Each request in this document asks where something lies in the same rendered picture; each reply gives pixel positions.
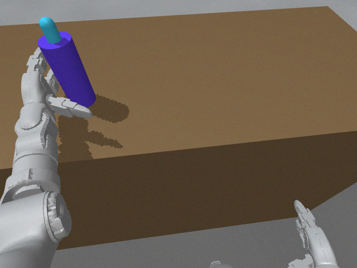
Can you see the bottle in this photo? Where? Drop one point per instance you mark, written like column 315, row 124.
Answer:
column 62, row 56

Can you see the left robot hand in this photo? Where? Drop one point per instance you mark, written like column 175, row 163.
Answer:
column 35, row 88

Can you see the left robot arm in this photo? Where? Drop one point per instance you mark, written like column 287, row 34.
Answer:
column 33, row 214

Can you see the right robot hand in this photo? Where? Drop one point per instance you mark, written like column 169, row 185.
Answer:
column 318, row 250

